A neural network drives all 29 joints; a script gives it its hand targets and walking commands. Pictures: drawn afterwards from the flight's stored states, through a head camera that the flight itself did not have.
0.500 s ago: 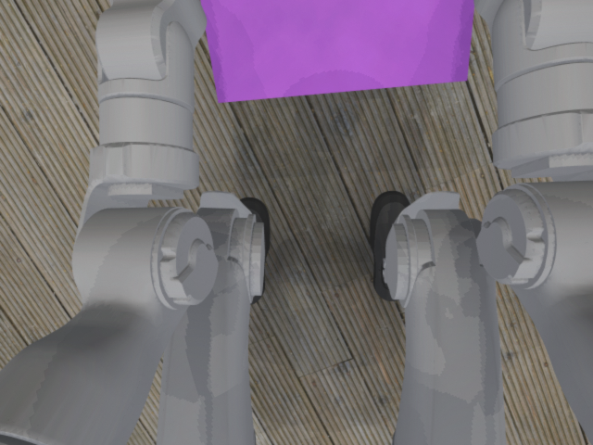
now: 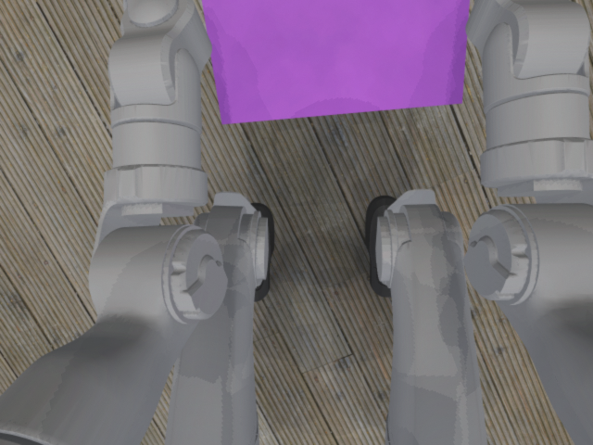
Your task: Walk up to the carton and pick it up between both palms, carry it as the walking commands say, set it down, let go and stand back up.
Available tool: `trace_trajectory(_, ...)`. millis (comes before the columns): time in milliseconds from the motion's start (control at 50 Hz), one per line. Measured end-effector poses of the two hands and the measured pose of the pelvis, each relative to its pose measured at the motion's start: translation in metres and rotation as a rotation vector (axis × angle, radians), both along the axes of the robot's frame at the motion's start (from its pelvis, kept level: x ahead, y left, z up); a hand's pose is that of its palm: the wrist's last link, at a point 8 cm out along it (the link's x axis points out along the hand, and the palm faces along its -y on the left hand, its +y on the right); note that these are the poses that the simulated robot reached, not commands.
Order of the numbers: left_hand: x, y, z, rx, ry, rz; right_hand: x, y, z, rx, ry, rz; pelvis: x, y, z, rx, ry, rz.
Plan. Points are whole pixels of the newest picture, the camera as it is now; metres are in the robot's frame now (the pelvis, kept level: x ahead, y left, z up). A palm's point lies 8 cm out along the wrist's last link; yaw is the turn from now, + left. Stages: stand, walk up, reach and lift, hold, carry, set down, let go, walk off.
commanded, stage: reach and lift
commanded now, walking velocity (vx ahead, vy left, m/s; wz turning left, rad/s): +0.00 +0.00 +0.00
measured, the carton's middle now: out of the picture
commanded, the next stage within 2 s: none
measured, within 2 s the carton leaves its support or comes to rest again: neither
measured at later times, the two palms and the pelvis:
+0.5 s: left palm out of the picture +0.52 +0.14 -0.03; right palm out of the picture +0.54 -0.16 -0.04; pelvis +0.00 -0.01 +0.05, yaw +0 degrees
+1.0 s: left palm out of the picture +0.50 +0.14 +0.04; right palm out of the picture +0.51 -0.15 +0.03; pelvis +0.00 +0.00 +0.11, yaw -1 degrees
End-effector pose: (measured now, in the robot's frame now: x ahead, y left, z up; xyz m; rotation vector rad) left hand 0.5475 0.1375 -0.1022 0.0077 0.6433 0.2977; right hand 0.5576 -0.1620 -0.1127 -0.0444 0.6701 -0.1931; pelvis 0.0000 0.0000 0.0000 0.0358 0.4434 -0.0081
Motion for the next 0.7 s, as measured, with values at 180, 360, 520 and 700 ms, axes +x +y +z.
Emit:
trace_trajectory(180,-0.012,0.004,0.023,0.012,0.003,0.012,-0.008,0.004,0.022,0.002,0.004,0.017,0.0,-0.008,0.019,0.013,-0.022,-0.005)
trace_trajectory(360,-0.017,0.008,0.052,0.016,0.009,0.004,-0.017,0.008,0.047,0.009,0.009,0.002,-0.001,-0.009,0.039,0.009,-0.055,-0.004)
trace_trajectory(520,-0.024,0.005,0.076,0.008,-0.001,0.005,-0.023,0.005,0.074,0.003,0.0,0.002,-0.003,-0.006,0.055,0.001,-0.084,-0.007)
trace_trajectory(700,-0.032,0.006,0.099,0.012,0.008,0.002,-0.031,0.007,0.098,0.001,0.008,0.001,-0.005,-0.003,0.075,-0.005,-0.11,-0.011)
